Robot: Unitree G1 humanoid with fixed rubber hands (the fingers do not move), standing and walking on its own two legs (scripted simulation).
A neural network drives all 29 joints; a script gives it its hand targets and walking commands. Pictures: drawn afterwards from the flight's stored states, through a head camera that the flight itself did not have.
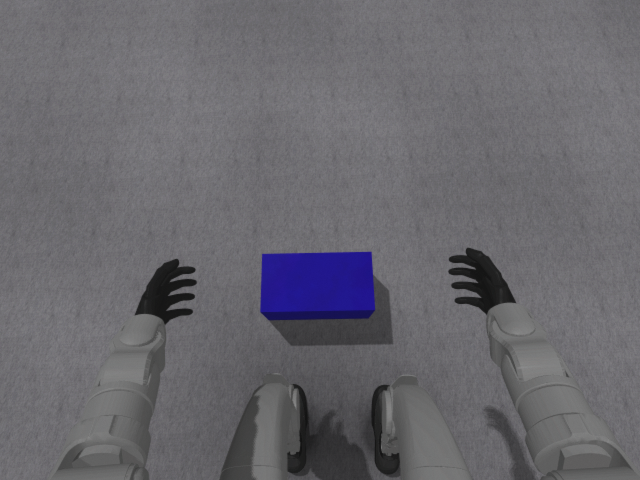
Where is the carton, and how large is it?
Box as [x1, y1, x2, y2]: [260, 252, 374, 319]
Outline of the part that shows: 371,252 262,254 260,311 268,319 368,317 374,310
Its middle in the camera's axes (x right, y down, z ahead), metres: +0.00 +0.13 +1.05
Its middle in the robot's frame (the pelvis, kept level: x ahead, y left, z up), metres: +0.45 +0.04 -0.62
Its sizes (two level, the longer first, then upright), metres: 0.281 0.149 0.153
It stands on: the floor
